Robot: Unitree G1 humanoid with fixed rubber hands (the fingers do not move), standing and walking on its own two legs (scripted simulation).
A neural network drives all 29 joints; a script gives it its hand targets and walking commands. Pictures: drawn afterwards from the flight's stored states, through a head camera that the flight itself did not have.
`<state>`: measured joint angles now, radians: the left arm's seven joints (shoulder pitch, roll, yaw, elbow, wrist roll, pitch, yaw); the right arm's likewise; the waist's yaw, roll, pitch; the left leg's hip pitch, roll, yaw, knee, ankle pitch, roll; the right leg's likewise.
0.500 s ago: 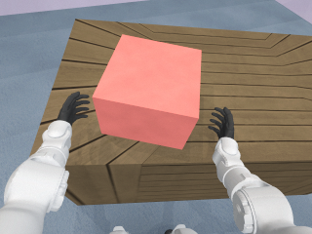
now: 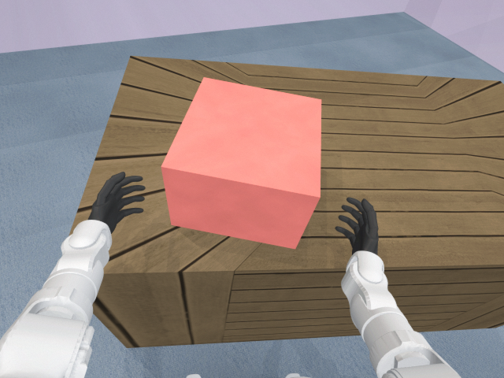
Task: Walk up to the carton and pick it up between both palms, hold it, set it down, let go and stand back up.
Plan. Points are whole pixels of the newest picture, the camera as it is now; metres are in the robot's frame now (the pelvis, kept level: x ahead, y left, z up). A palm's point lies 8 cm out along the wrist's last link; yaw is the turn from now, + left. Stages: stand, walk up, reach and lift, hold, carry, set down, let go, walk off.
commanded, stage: set down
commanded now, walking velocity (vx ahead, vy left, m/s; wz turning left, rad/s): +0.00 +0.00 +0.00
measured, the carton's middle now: (248, 160) +0.55 -0.02 -0.01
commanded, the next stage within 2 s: none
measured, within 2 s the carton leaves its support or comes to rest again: neither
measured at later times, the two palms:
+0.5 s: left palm (74, 254) +0.32 +0.27 +0.01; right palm (372, 298) +0.23 -0.19 +0.01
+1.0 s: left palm (70, 291) +0.26 +0.26 +0.01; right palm (387, 321) +0.20 -0.20 +0.02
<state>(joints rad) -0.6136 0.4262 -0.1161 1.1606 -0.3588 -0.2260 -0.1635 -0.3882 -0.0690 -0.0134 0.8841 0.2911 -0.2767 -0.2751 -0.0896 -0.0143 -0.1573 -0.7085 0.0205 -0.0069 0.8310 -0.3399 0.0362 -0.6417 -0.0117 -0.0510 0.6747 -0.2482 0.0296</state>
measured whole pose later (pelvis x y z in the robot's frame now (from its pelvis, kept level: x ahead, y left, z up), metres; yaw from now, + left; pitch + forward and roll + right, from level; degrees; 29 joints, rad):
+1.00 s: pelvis +0.03 +0.00 +0.03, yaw +1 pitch -2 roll -4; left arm 0.11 0.43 0.01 0.45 -0.32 -0.12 -0.21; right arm 0.32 -0.03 0.05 0.27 0.21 -0.24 -0.27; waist -0.06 0.01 0.04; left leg -0.28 0.02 0.00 0.64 -0.33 0.04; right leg -0.20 -0.01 -0.05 0.45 -0.22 0.03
